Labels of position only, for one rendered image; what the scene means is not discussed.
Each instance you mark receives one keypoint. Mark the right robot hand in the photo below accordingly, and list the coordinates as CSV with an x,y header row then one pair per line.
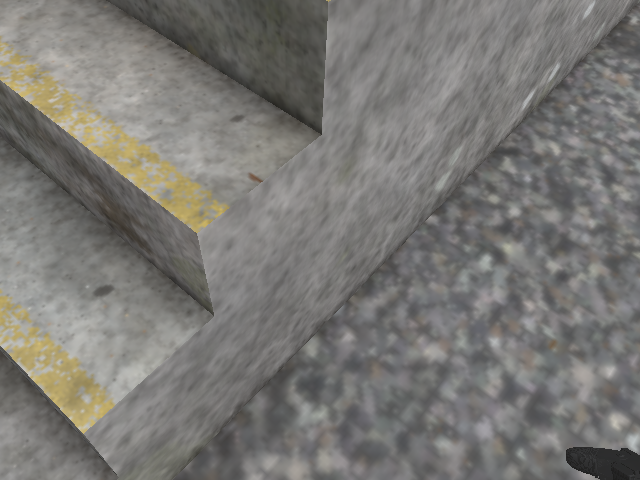
x,y
608,464

